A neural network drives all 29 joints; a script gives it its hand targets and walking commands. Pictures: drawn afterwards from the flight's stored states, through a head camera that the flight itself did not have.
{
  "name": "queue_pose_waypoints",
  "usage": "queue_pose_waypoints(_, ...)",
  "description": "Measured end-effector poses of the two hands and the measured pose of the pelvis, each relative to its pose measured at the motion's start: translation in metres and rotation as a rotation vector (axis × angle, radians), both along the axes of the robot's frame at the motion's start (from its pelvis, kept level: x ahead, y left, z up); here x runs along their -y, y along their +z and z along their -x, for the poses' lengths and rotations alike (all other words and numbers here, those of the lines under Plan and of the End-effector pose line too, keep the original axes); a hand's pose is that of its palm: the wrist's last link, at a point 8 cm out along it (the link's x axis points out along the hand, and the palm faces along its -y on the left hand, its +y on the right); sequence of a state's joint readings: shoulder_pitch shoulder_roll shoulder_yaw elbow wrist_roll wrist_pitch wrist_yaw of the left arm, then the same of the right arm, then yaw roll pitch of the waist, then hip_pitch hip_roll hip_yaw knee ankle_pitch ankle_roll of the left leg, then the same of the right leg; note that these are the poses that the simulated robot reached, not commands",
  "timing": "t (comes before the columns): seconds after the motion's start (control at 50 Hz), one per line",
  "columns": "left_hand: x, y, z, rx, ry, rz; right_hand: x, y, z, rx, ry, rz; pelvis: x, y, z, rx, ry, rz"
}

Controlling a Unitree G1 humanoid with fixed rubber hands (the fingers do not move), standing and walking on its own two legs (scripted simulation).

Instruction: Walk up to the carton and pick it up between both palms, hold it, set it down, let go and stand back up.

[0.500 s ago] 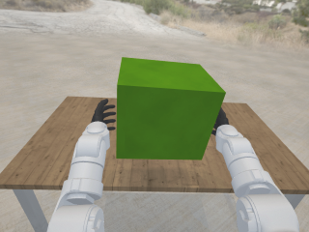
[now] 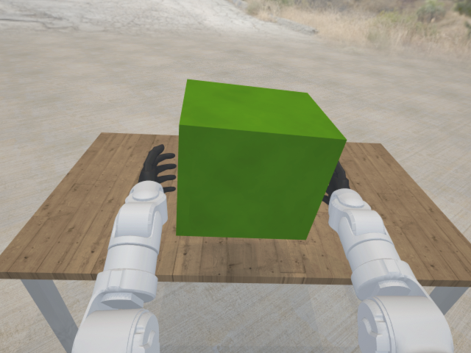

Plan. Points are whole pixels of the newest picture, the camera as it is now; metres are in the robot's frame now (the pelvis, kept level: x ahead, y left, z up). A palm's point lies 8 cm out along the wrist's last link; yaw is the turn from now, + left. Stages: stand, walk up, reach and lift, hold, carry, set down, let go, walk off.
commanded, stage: hold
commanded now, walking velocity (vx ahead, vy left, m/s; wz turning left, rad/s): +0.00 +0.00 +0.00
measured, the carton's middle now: (246, 159) +0.44 +0.00 +0.19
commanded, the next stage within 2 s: none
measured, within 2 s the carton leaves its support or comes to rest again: neither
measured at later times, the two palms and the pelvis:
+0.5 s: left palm (146, 176) +0.35 +0.17 +0.20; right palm (346, 182) +0.35 -0.17 +0.20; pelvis +0.00 +0.00 +0.00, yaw +0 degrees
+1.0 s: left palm (149, 174) +0.37 +0.17 +0.19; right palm (337, 183) +0.38 -0.16 +0.18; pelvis +0.01 +0.00 +0.00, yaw +0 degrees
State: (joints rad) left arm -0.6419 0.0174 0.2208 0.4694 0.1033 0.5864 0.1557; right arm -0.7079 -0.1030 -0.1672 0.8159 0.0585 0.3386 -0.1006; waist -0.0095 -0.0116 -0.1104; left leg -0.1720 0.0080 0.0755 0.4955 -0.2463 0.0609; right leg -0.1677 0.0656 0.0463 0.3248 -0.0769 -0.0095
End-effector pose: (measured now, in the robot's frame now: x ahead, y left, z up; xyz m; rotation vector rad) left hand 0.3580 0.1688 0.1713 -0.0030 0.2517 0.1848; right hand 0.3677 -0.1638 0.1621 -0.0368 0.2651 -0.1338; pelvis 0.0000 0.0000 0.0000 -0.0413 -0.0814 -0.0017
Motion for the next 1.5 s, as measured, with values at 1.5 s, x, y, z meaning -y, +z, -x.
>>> queue_pose_waypoints(1.5, 0.004, 0.018, 0.005, 0.029, -0.070, 0.008, 0.009, 0.024, 0.008, 0.083, -0.014, -0.045, 0.003, 0.002, -0.002, 0.032, 0.005, -0.007)
